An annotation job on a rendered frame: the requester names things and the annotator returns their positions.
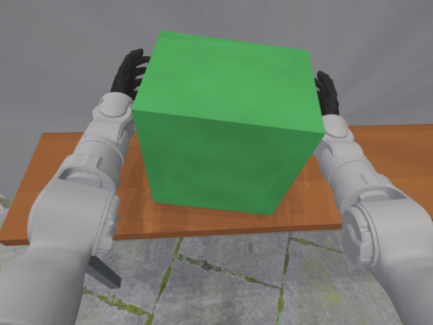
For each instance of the right robot hand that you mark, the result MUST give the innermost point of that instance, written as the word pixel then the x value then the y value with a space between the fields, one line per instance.
pixel 327 95

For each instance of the robot left forearm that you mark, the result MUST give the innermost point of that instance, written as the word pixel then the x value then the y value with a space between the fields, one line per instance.
pixel 101 152

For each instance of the robot right forearm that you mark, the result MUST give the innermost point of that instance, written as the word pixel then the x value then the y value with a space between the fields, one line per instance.
pixel 346 169

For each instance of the robot left upper arm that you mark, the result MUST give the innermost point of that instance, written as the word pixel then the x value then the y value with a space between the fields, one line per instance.
pixel 45 285

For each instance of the left robot hand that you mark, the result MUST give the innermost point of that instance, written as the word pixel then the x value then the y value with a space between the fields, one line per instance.
pixel 124 81

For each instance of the carton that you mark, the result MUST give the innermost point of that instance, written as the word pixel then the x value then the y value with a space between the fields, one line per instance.
pixel 225 124

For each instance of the table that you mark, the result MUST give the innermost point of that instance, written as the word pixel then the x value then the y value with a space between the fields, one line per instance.
pixel 403 153

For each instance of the robot right upper arm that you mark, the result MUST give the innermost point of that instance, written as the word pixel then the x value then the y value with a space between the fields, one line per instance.
pixel 393 239

